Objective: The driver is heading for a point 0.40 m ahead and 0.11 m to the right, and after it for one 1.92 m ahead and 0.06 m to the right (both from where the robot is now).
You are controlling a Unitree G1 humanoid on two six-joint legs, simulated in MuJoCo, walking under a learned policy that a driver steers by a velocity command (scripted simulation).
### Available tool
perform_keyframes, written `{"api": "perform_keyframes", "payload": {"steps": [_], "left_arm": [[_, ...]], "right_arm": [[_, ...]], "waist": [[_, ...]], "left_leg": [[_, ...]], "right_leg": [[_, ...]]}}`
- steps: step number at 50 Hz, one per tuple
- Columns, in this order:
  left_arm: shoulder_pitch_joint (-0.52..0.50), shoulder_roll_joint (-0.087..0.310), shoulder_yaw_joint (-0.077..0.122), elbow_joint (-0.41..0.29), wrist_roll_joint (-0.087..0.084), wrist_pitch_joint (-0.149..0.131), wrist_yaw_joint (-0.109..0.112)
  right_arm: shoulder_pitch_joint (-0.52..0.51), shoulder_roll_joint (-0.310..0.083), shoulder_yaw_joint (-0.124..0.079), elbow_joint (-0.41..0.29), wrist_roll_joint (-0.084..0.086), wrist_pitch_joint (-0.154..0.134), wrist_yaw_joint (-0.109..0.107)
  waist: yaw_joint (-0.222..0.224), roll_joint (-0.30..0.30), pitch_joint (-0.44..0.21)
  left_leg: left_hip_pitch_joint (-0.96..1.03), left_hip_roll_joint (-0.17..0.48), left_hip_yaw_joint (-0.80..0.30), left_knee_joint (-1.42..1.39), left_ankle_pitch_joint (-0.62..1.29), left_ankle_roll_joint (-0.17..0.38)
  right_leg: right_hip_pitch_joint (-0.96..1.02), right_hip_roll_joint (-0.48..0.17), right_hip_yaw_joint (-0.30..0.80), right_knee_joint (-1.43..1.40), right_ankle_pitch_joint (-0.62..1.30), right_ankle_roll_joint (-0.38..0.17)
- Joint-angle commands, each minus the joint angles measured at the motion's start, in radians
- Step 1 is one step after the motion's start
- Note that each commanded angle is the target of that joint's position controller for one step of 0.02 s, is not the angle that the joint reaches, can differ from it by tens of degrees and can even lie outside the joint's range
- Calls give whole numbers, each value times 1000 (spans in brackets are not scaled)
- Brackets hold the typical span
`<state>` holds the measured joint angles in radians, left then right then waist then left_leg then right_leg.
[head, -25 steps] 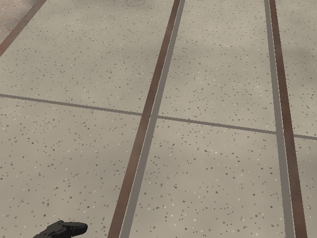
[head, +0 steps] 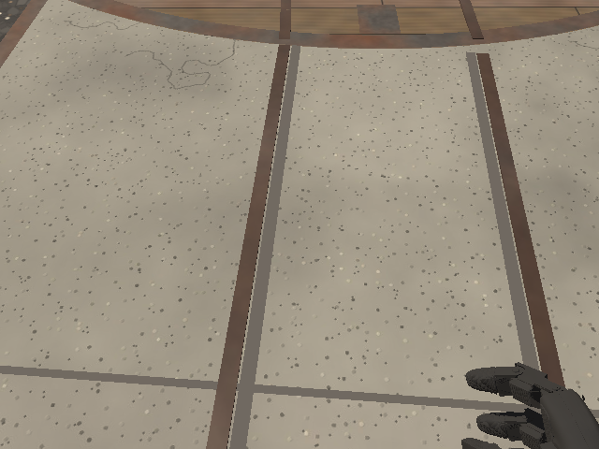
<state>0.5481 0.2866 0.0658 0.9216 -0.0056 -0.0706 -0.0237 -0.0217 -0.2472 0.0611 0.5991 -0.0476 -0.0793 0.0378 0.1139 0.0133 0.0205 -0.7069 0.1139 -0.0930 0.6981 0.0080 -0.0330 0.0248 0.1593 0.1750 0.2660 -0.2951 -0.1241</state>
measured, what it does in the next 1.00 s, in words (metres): walks ahead: left foot, then right foot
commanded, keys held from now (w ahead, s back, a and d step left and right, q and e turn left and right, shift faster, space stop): w+e+shift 0.22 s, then e+shift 0.12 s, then q+shift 0.66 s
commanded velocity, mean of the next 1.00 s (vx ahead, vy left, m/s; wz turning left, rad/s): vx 0.45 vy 0.00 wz -0.08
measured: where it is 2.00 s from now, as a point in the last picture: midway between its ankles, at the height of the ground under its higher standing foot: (350, 392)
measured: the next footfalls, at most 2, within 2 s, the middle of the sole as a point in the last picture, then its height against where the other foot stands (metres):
left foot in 0.12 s outside the picture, level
right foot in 0.48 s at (408, 398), level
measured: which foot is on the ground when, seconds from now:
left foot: up 0.00-0.10, down 0.12-0.50, up 0.52-0.90, down 0.92-1.00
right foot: down 0.00-0.12, up 0.14-0.46, down 0.48-0.94, up 0.96-1.00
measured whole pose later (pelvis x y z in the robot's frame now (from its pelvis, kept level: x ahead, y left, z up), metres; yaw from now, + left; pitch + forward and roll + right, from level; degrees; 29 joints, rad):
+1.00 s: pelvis +0.59 +0.02 -0.01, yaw -1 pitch +1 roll -3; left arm 0.04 0.30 0.08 0.76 0.01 0.02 0.03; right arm 0.22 -0.31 -0.08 0.66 -0.01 0.03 0.01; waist -0.03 -0.02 0.06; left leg -0.42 0.02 0.02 0.66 -0.28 0.05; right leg -0.42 -0.07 -0.09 0.95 -0.51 0.05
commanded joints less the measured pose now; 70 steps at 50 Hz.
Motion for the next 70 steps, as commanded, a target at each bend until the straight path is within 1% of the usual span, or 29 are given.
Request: {"api": "perform_keyframes", "payload": {"steps": [1,3,5,6,7,8,10,14,16,17,18,22,24,25,26,27,29,31,35,39,45,46,47,48,49,51,54,60,70], "left_arm": [[-59,196,52,-81,-10,-21,4],[-53,216,58,-78,-3,-15,17],[-120,262,68,-94,9,-20,13],[-152,166,43,-125,13,-33,13],[-56,25,2,-190,-42,-31,15],[-107,98,0,-177,-16,-10,25],[-269,128,11,-179,16,10,8],[-371,42,-4,-249,40,68,-19],[-431,21,-19,-316,41,68,-30],[-446,19,-26,-333,37,65,-41],[-391,35,-19,-316,-63,39,-35],[-342,85,-6,-307,10,10,-49],[-210,146,18,-260,37,16,-19],[-197,231,23,-253,57,21,5],[-223,228,0,-305,101,13,12],[-236,191,7,-317,67,21,2],[-371,141,-6,-289,11,11,-5],[-439,107,-10,-282,20,13,-1],[-527,108,5,-270,38,13,30],[-547,109,15,-257,30,36,65],[-534,136,39,-221,-23,63,56],[-498,109,37,-202,-29,66,51],[-443,85,35,-191,-8,72,46],[-482,67,27,-256,31,75,48],[-558,96,31,-271,33,74,52],[-560,102,38,-257,6,71,64],[-545,115,47,-245,17,63,69],[-540,77,30,-223,1,59,55],[-456,55,0,-198,9,49,12]], "right_arm": [[-79,-103,-30,-72,15,-9,-7],[-15,-146,-50,-54,11,-17,-22],[289,-224,-92,21,14,-29,-51],[522,-304,-127,52,-10,-30,-75],[492,-369,-144,53,-34,-24,-71],[413,-312,-154,51,-20,-8,-65],[337,-155,-119,69,-15,-7,-58],[390,-76,-98,168,21,-37,-44],[336,-90,-101,175,39,-47,-41],[278,-101,-105,169,41,-48,-44],[108,-168,-130,97,74,-39,-68],[265,-292,-160,147,93,-55,-80],[274,-271,-145,167,105,-44,-63],[342,-188,-118,161,70,-34,-55],[591,-114,-83,202,81,-25,-36],[541,-258,-120,219,99,-15,-33],[388,-227,-126,176,97,14,-55],[431,-210,-138,196,85,66,-70],[401,-131,-141,142,75,112,-88],[309,-110,-139,92,69,114,-63],[287,-144,-168,41,63,136,-22],[319,-164,-181,49,55,134,-28],[360,-265,-214,46,50,127,-44],[347,-387,-234,11,31,112,-51],[374,-350,-226,2,14,84,-35],[287,-299,-216,-8,48,58,-37],[203,-224,-192,-52,67,85,-71],[212,-237,-201,-87,60,107,-97],[184,-111,-121,-38,19,99,-53]], "waist": [[-30,-68,51],[-59,-67,-22],[-230,-61,-205],[-317,31,-352],[-210,389,-518],[-204,272,-405],[-209,43,-133],[-132,85,11],[-90,117,29],[-66,129,46],[-43,127,61],[-5,65,-74],[93,22,-120],[52,-179,-197],[-37,-303,-510],[15,-130,-584],[-67,-11,-276],[-136,-60,-168],[-174,-96,-125],[-148,-113,-140],[-165,-111,-107],[-170,-55,-96],[-163,167,-54],[-124,395,-46],[-188,237,-167],[-132,92,-128],[-97,108,-153],[-118,114,-180],[-123,107,-104]], "left_leg": [[327,-92,103,-132,120,5],[428,-132,95,-204,12,22],[787,-95,59,-185,-135,49],[1024,114,-133,-171,-487,79],[1236,414,-706,-360,-700,191],[1129,373,-746,-420,-827,205],[862,263,-383,-417,-502,167],[706,201,-16,-403,289,119],[637,163,123,-435,467,94],[573,130,199,-457,455,86],[490,68,242,-474,373,86],[493,106,208,-341,636,119],[485,64,206,-44,558,82],[341,-62,206,365,-256,30],[165,-174,-47,756,-757,1],[203,-134,-145,764,-707,-4],[106,-48,-46,608,-608,-34],[205,-13,3,591,-540,-67],[214,16,50,481,-423,-89],[271,23,93,251,-220,-55],[375,-36,182,-59,-217,46],[436,-60,163,-144,-144,82],[523,38,-45,-273,258,152],[648,224,-450,-318,415,352],[669,244,-499,-358,278,406],[643,150,-366,-358,109,302],[573,80,-290,-338,123,240],[598,40,-320,-307,52,225],[428,-3,-227,-265,-75,177]], "right_leg": [[-273,-187,191,-96,492,-85],[-153,-192,197,70,720,-44],[-233,-149,173,478,748,-5],[-377,-105,103,797,440,-9],[-668,-7,-14,1109,-199,26],[-810,-112,-60,1181,-113,9],[-816,-192,-93,1090,7,16],[-833,-239,-128,1022,-50,49],[-798,-224,-170,858,47,56],[-729,-213,-194,723,126,62],[-621,-216,-187,569,235,83],[-190,-85,-207,359,372,51],[12,-119,-158,212,557,-20],[198,-330,-1,296,1157,-84],[464,-674,366,401,1530,-324],[347,-615,305,315,1344,-316],[72,-512,134,211,979,-209],[-184,-471,23,117,819,-176],[-334,-466,-138,14,615,-164],[-304,-451,-262,8,416,-126],[-195,-499,-319,159,315,-15],[-222,-454,-352,269,238,41],[-364,-344,-422,524,17,127],[-704,-162,-352,815,-385,217],[-750,-138,-145,964,-391,197],[-782,-165,-79,948,-208,153],[-694,-151,-65,868,-70,162],[-634,-109,-48,608,-1,205],[-235,-181,-124,185,192,146]]}}
Velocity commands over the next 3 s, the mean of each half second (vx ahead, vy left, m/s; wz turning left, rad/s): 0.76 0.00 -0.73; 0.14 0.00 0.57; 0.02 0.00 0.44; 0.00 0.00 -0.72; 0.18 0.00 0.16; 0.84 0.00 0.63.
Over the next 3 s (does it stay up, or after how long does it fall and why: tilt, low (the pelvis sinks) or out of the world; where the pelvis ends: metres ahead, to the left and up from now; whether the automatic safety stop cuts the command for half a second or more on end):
stays up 0.97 0.10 0.00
